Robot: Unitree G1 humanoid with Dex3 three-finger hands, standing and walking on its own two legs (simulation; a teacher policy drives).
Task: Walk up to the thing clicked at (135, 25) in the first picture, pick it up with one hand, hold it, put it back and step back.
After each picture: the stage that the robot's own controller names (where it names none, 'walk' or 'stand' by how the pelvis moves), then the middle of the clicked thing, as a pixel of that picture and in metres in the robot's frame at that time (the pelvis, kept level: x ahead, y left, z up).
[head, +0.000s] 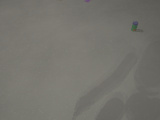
stand; (134, 26) +1.80 -0.62 -0.72
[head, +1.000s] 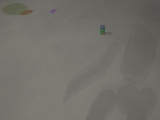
walk; (102, 30) +1.76 -0.10 -0.69
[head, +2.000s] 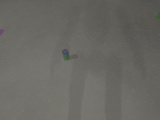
walk; (65, 54) +1.20 +0.29 -0.72
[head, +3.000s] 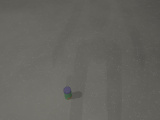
walk; (67, 93) +0.73 +0.22 -0.71
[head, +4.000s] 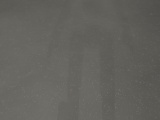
stand; out of the picture +0.40 +0.20 -0.70
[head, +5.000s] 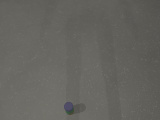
walk; (69, 108) +0.46 +0.15 -0.69
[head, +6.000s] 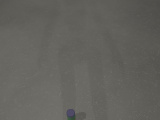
stand; (71, 115) +0.59 +0.15 -0.71
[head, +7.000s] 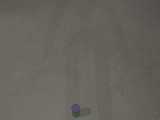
stand; (76, 111) +0.56 +0.10 -0.72
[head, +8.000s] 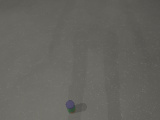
walk; (70, 107) +0.55 +0.17 -0.70
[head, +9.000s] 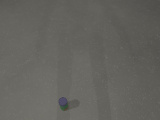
walk; (63, 104) +0.56 +0.19 -0.68
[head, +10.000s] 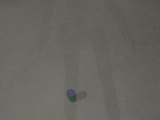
stand; (71, 96) +0.59 +0.17 -0.68
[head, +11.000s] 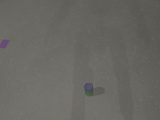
stand; (88, 89) +0.62 +0.06 -0.65
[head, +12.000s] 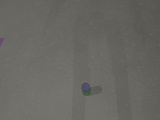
stand; (86, 89) +0.57 +0.09 -0.67
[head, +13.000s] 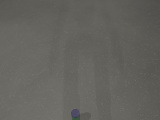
stand; (75, 116) +0.55 +0.11 -0.72
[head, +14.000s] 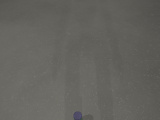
stand; (78, 118) +0.54 +0.10 -0.72
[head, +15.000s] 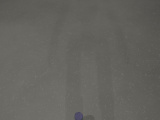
stand; (78, 119) +0.53 +0.10 -0.72
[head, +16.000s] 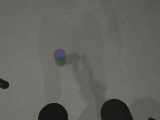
go down; (60, 58) +0.59 +0.10 -0.44
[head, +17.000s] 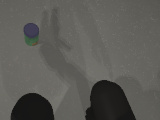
go down; (31, 35) +0.61 +0.14 -0.33
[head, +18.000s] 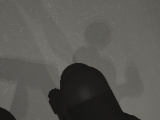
close in; out of the picture +0.60 +0.22 -0.26
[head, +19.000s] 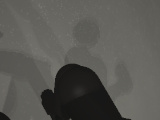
close in; out of the picture +0.60 +0.22 -0.28
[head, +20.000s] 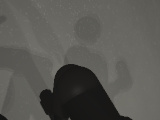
close; out of the picture +0.59 +0.22 -0.29
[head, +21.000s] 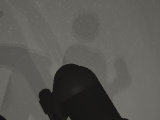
close; out of the picture +0.59 +0.22 -0.29
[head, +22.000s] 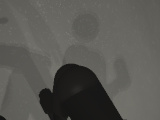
close; out of the picture +0.59 +0.22 -0.29
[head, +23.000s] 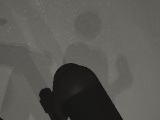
close; out of the picture +0.59 +0.22 -0.29
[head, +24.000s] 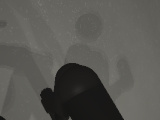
close; out of the picture +0.59 +0.22 -0.29
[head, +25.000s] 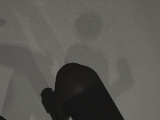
close; out of the picture +0.59 +0.22 -0.29
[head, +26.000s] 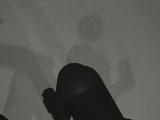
close; out of the picture +0.59 +0.22 -0.29
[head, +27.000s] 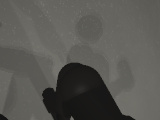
close in; out of the picture +0.59 +0.22 -0.28
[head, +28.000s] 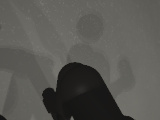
close in; out of the picture +0.59 +0.22 -0.28
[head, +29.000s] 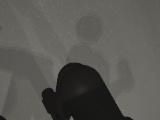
close in; out of the picture +0.60 +0.22 -0.28
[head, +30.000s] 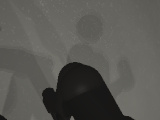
close in; out of the picture +0.59 +0.22 -0.28
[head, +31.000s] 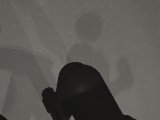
close in; out of the picture +0.59 +0.22 -0.28
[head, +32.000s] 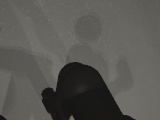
close in; out of the picture +0.59 +0.22 -0.28
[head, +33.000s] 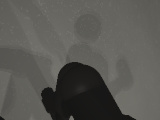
close in; out of the picture +0.59 +0.22 -0.28
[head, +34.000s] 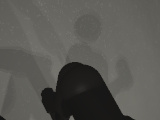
close in; out of the picture +0.59 +0.22 -0.28
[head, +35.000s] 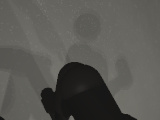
close in; out of the picture +0.59 +0.22 -0.28
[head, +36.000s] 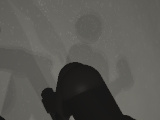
close in; out of the picture +0.59 +0.22 -0.28
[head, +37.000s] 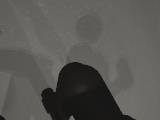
close in; out of the picture +0.59 +0.22 -0.28
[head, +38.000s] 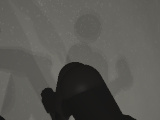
close in; out of the picture +0.59 +0.22 -0.29
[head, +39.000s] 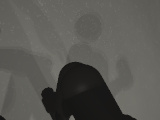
close in; out of the picture +0.59 +0.22 -0.29
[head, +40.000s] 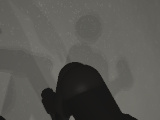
close in; out of the picture +0.59 +0.22 -0.29
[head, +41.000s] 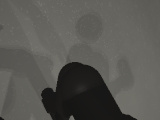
close in; out of the picture +0.59 +0.22 -0.29
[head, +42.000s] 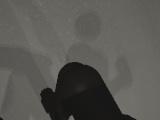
close; out of the picture +0.59 +0.22 -0.29
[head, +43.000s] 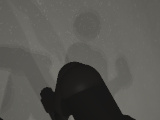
close; out of the picture +0.59 +0.22 -0.29
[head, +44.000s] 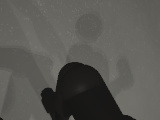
close; out of the picture +0.59 +0.22 -0.29
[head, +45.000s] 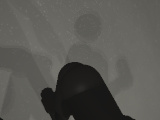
close; out of the picture +0.59 +0.22 -0.29
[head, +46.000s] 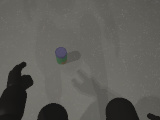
stand; (61, 56) +0.61 +0.10 -0.43
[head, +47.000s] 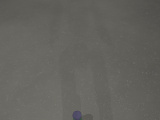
stand; (77, 118) +0.54 +0.07 -0.66
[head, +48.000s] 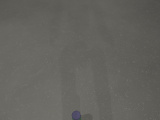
stand; (76, 118) +0.53 +0.08 -0.66
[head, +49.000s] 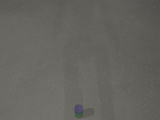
stand; (78, 111) +0.54 +0.08 -0.67
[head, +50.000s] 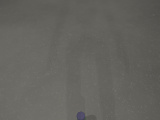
stand; (81, 118) +0.55 +0.09 -0.72
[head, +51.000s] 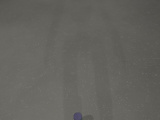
stand; (78, 119) +0.53 +0.11 -0.73
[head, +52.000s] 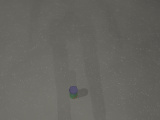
walk; (73, 92) +0.58 +0.07 -0.70
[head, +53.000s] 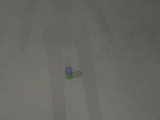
walk; (68, 73) +0.78 +0.14 -0.71
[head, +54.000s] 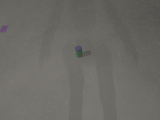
walk; (79, 51) +1.09 +0.18 -0.70
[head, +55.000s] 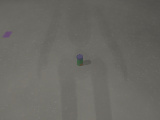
stand; (79, 60) +1.15 +0.10 -0.71
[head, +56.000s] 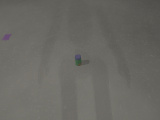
stand; (78, 60) +1.17 +0.12 -0.73
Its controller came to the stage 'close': yes
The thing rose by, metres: 0.00
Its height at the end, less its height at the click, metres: +0.00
